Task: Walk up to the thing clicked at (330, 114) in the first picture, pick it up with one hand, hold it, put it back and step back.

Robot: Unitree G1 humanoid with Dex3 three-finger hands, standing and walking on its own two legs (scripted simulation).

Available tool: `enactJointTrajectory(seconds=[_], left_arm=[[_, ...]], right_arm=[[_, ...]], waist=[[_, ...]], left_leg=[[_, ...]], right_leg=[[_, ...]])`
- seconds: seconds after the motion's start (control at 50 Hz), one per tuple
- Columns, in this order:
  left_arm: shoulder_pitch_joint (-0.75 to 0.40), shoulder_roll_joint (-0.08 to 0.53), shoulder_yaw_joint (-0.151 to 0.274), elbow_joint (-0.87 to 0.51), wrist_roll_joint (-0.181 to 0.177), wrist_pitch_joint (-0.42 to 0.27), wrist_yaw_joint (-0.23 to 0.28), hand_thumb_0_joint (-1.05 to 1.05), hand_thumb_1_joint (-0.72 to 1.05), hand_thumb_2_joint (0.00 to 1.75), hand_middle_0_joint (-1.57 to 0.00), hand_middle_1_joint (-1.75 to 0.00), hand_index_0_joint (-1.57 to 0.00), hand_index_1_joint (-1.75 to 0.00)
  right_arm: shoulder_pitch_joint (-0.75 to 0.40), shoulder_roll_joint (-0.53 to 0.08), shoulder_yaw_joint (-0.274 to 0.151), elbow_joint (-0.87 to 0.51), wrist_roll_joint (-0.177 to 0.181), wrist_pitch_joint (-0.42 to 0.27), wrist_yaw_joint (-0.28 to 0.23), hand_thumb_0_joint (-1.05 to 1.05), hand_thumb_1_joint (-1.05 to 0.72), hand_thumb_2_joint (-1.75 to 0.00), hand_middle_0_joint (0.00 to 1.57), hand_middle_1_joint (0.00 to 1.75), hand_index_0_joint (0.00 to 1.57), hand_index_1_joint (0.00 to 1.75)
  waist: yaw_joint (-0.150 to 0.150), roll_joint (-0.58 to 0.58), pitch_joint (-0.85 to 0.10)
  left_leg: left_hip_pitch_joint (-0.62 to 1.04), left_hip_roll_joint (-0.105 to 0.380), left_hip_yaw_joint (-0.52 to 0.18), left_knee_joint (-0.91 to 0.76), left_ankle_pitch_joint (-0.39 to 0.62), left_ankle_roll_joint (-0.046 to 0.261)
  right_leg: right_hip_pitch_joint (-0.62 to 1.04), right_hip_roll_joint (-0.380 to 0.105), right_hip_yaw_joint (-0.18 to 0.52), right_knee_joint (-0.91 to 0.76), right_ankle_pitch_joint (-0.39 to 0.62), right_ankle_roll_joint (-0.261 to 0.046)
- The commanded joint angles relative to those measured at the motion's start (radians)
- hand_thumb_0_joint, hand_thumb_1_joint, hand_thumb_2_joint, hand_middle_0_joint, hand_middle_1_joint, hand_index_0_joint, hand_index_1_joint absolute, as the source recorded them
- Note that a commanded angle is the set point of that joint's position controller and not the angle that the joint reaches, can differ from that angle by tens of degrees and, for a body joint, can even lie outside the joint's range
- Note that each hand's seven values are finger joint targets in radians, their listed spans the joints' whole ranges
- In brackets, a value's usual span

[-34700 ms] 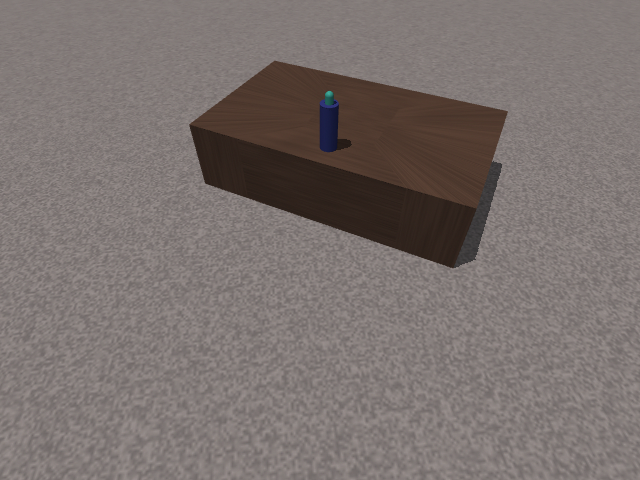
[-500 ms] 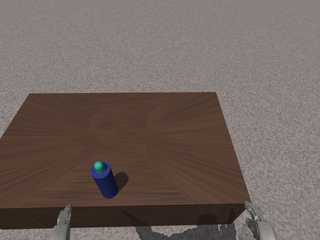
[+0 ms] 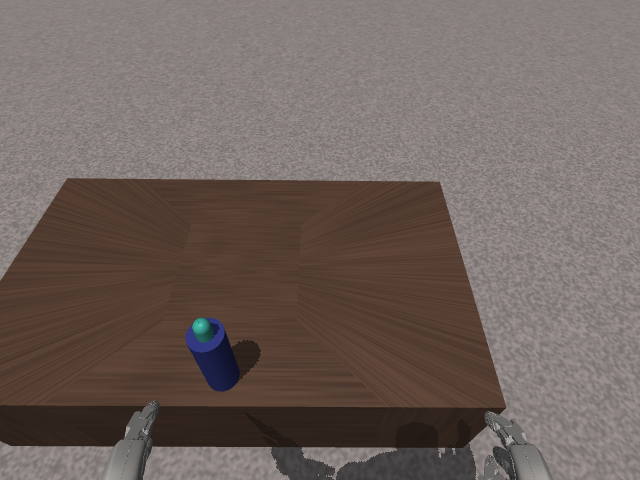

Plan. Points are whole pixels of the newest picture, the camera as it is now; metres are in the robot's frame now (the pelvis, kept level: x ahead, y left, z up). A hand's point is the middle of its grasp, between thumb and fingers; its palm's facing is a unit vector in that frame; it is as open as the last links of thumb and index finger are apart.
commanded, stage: stand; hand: left
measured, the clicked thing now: (212, 351) +0.43 +0.23 -0.27
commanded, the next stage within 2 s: none
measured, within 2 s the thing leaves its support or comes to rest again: neither
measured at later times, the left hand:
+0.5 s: hand out of the picture +0.06 +0.26 -0.11, palm faces +0.01 -0.94 -0.35, open 7.6 cm
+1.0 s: hand out of the picture +0.05 +0.25 -0.10, palm faces +0.00 -0.94 -0.35, open 7.3 cm
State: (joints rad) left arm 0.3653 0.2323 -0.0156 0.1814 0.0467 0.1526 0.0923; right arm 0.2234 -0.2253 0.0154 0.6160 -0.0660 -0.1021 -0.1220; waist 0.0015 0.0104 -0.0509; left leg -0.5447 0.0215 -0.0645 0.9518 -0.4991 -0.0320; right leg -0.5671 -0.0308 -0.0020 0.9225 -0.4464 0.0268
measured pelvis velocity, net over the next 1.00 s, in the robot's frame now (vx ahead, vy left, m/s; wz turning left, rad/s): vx -0.01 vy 0.00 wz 0.01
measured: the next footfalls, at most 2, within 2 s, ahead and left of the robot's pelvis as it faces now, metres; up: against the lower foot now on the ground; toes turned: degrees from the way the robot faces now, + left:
none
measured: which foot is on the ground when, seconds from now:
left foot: down 0.00-1.00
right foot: down 0.00-1.00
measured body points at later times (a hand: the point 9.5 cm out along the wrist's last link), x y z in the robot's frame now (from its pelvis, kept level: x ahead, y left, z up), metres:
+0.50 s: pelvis +0.00 +0.01 +0.04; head +0.01 +0.01 +0.49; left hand +0.06 +0.31 -0.09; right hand +0.06 -0.27 -0.09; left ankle -0.01 +0.14 -0.69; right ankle +0.02 -0.14 -0.69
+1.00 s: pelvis -0.01 +0.00 +0.06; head -0.01 +0.00 +0.51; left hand +0.05 +0.30 -0.08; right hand +0.06 -0.29 -0.08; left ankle -0.01 +0.14 -0.69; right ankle +0.02 -0.14 -0.69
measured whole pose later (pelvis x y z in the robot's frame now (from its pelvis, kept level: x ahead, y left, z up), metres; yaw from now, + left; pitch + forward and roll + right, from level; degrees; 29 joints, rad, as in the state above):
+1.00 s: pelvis -0.01 +0.00 +0.06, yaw +0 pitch -4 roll +0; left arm 0.14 0.32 0.01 1.15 0.02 -0.01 0.01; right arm 0.15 -0.33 -0.03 1.11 -0.02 0.00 -0.01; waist 0.01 0.01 0.06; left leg -0.10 0.01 -0.05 0.38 -0.21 -0.03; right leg -0.14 -0.06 0.00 0.39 -0.18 0.04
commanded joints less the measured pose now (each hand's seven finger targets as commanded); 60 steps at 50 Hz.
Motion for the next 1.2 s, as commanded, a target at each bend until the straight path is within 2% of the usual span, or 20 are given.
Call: enactJointTrajectory(seconds=[0.0,0.04,0.06,0.12,0.14,0.2,0.24,0.28,0.4,0.48,0.54,0.6,0.68,0.72,0.84,0.9,0.92,1.0,1.14,1.18], left_arm=[[-0.091,0.228,0.092,0.185,0.022,-0.155,-0.052,0.00,0.10,0.71,-0.20,-0.30,-0.20,-0.30],[-0.127,0.232,0.092,0.267,0.003,-0.165,-0.062,0.00,0.26,0.87,-0.20,-0.30,-0.20,-0.30],[-0.137,0.239,0.091,0.302,-0.003,-0.172,-0.064,0.00,0.34,0.90,-0.20,-0.30,-0.20,-0.30],[-0.172,0.250,0.092,0.410,0.000,-0.180,-0.063,0.00,0.58,0.90,-0.20,-0.30,-0.20,-0.30],[-0.172,0.257,0.091,0.442,0.000,-0.185,-0.062,0.00,0.66,0.90,-0.20,-0.30,-0.20,-0.30],[-0.191,0.265,0.092,0.522,-0.007,-0.192,-0.059,0.00,0.90,0.90,-0.20,-0.30,-0.20,-0.30],[-0.181,0.255,0.087,0.577,-0.016,-0.189,-0.059,0.00,0.90,0.90,-0.20,-0.30,-0.20,-0.30],[-0.186,0.256,0.084,0.627,-0.019,-0.183,-0.056,0.00,0.90,0.90,-0.20,-0.30,-0.20,-0.30],[-0.203,0.285,0.075,0.751,-0.021,-0.182,-0.056,0.00,0.90,0.90,-0.20,-0.30,-0.20,-0.30],[-0.224,0.287,0.066,0.805,-0.027,-0.178,-0.058,0.00,0.90,0.90,-0.20,-0.30,-0.20,-0.30],[-0.217,0.283,0.061,0.844,-0.023,-0.175,-0.060,0.00,0.90,0.90,-0.20,-0.30,-0.20,-0.30],[-0.231,0.281,0.059,0.863,-0.022,-0.177,-0.063,0.00,0.90,0.90,-0.20,-0.30,-0.20,-0.30],[-0.248,0.293,0.061,0.881,-0.025,-0.183,-0.064,0.00,0.90,0.90,-0.20,-0.30,-0.20,-0.30],[-0.242,0.289,0.058,0.893,-0.023,-0.183,-0.064,0.00,0.90,0.90,-0.20,-0.30,-0.20,-0.30],[-0.252,0.289,0.058,0.911,-0.025,-0.183,-0.067,0.00,0.90,0.90,-0.20,-0.30,-0.20,-0.30],[-0.262,0.302,0.061,0.915,-0.024,-0.180,-0.068,0.00,0.90,0.90,-0.20,-0.30,-0.20,-0.30],[-0.263,0.297,0.060,0.915,-0.024,-0.179,-0.067,0.00,0.90,0.90,-0.20,-0.30,-0.20,-0.30],[-0.263,0.299,0.061,0.922,-0.029,-0.183,-0.068,0.00,0.90,0.90,-0.20,-0.30,-0.20,-0.30],[-0.274,0.301,0.062,0.928,-0.031,-0.180,-0.073,0.00,0.90,0.90,-0.20,-0.30,-0.20,-0.30],[-0.283,0.300,0.062,0.923,-0.032,-0.184,-0.073,0.00,0.90,0.90,-0.20,-0.30,-0.20,-0.30]], right_arm=[[-0.031,-0.235,-0.098,0.022,-0.002,0.035,0.070,0.00,-0.90,-0.90,0.20,0.30,0.20,0.30],[-0.036,-0.231,-0.102,0.046,0.016,0.036,0.093,0.00,-0.90,-0.90,0.20,0.30,0.20,0.30],[-0.037,-0.233,-0.104,0.061,0.019,0.037,0.098,0.00,-0.90,-0.90,0.20,0.30,0.20,0.30],[-0.045,-0.236,-0.109,0.111,0.013,0.048,0.105,0.00,-0.90,-0.90,0.20,0.30,0.20,0.30],[-0.058,-0.244,-0.113,0.125,0.014,0.052,0.106,0.00,-0.90,-0.90,0.20,0.30,0.20,0.30],[-0.040,-0.249,-0.114,0.171,0.019,0.057,0.105,0.00,-0.90,-0.90,0.20,0.30,0.20,0.30],[-0.044,-0.266,-0.112,0.200,0.020,0.056,0.103,0.00,-0.90,-0.90,0.20,0.30,0.20,0.30],[-0.055,-0.273,-0.109,0.226,0.023,0.061,0.099,0.00,-0.90,-0.90,0.20,0.30,0.20,0.30],[-0.043,-0.279,-0.096,0.316,0.035,0.073,0.093,0.00,-0.90,-0.90,0.20,0.30,0.20,0.30],[-0.037,-0.284,-0.088,0.362,0.040,0.078,0.095,0.00,-0.90,-0.90,0.20,0.30,0.20,0.30],[-0.071,-0.285,-0.086,0.380,0.040,0.080,0.098,0.00,-0.90,-0.90,0.20,0.30,0.20,0.30],[-0.066,-0.286,-0.086,0.398,0.040,0.078,0.100,0.00,-0.90,-0.90,0.20,0.30,0.20,0.30],[-0.062,-0.283,-0.084,0.418,0.043,0.078,0.102,0.00,-0.90,-0.90,0.20,0.30,0.20,0.30],[-0.088,-0.283,-0.080,0.422,0.044,0.078,0.104,0.00,-0.90,-0.90,0.20,0.30,0.20,0.30],[-0.091,-0.287,-0.077,0.435,0.047,0.079,0.105,0.00,-0.90,-0.90,0.20,0.30,0.20,0.30],[-0.094,-0.293,-0.077,0.442,0.047,0.083,0.106,0.00,-0.90,-0.90,0.20,0.30,0.20,0.30],[-0.104,-0.295,-0.077,0.439,0.046,0.084,0.107,0.00,-0.90,-0.90,0.20,0.30,0.20,0.30],[-0.099,-0.297,-0.074,0.447,0.047,0.081,0.105,0.00,-0.90,-0.90,0.20,0.30,0.20,0.30],[-0.109,-0.307,-0.068,0.452,0.051,0.078,0.104,0.00,-0.90,-0.90,0.20,0.30,0.20,0.30],[-0.103,-0.313,-0.067,0.454,0.050,0.078,0.105,0.00,-0.90,-0.90,0.20,0.30,0.20,0.30]], waist=[[0.006,-0.028,-0.081],[0.011,-0.043,-0.060],[0.011,-0.042,-0.060],[0.010,-0.005,-0.007],[0.016,-0.001,0.007],[0.008,-0.003,-0.005],[0.020,0.049,-0.016],[0.022,0.063,0.005],[0.009,-0.011,0.032],[0.001,0.010,0.066],[0.014,0.000,0.099],[0.007,0.009,0.094],[0.000,0.005,0.083],[0.010,-0.003,0.101],[0.005,-0.009,0.080],[0.004,-0.005,0.106],[0.006,-0.008,0.106],[0.005,-0.015,0.062],[0.007,-0.009,0.069],[0.005,-0.011,0.051]], left_leg=[[0.106,0.005,-0.008,-0.188,0.299,0.097],[0.123,-0.001,-0.016,-0.215,0.262,0.092],[0.150,0.003,-0.022,-0.225,0.285,0.094],[0.171,0.011,-0.044,-0.295,0.248,0.094],[0.159,0.013,-0.048,-0.304,0.249,0.093],[0.218,0.023,-0.054,-0.337,0.337,0.084],[0.246,0.045,-0.081,-0.384,0.388,0.089],[0.241,0.057,-0.096,-0.439,0.370,0.086],[0.316,0.044,-0.058,-0.486,0.409,0.060],[0.326,0.057,-0.066,-0.565,0.364,0.057],[0.324,0.060,-0.071,-0.602,0.301,0.056],[0.330,0.061,-0.069,-0.628,0.299,0.053],[0.366,0.066,-0.057,-0.632,0.353,0.051],[0.350,0.063,-0.060,-0.637,0.360,0.049],[0.396,0.069,-0.046,-0.647,0.364,0.045],[0.369,0.064,-0.044,-0.667,0.298,0.044],[0.369,0.066,-0.046,-0.663,0.309,0.046],[0.399,0.074,-0.037,-0.654,0.380,0.045],[0.411,0.081,-0.035,-0.666,0.408,0.041],[0.411,0.085,-0.030,-0.653,0.435,0.044]], right_leg=[[0.204,-0.066,0.105,-0.182,0.270,-0.130],[0.191,-0.068,0.098,-0.220,0.228,-0.111],[0.196,-0.067,0.096,-0.223,0.259,-0.107],[0.181,-0.058,0.086,-0.261,0.188,-0.090],[0.214,-0.057,0.079,-0.284,0.190,-0.086],[0.253,-0.062,0.073,-0.296,0.286,-0.082],[0.297,-0.053,0.049,-0.293,0.324,-0.071],[0.328,-0.048,0.042,-0.323,0.309,-0.063],[0.400,-0.089,0.070,-0.457,0.374,-0.067],[0.426,-0.080,0.057,-0.509,0.302,-0.049],[0.426,-0.078,0.055,-0.545,0.227,-0.046],[0.439,-0.079,0.051,-0.560,0.239,-0.042],[0.449,-0.090,0.060,-0.579,0.283,-0.038],[0.453,-0.085,0.053,-0.587,0.280,-0.036],[0.448,-0.092,0.063,-0.605,0.300,-0.037],[0.439,-0.086,0.065,-0.619,0.231,-0.036],[0.441,-0.086,0.067,-0.624,0.226,-0.036],[0.475,-0.095,0.071,-0.612,0.328,-0.038],[0.465,-0.091,0.069,-0.613,0.344,-0.041],[0.487,-0.096,0.070,-0.608,0.392,-0.038]])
